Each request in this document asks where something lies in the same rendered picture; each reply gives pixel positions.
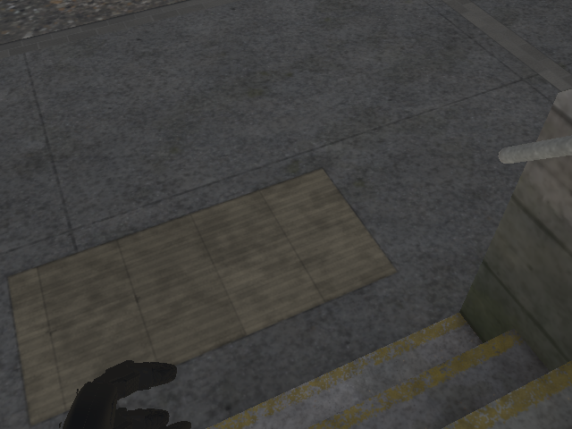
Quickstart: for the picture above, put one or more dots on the robot left hand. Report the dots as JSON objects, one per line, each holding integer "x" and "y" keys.
{"x": 95, "y": 405}

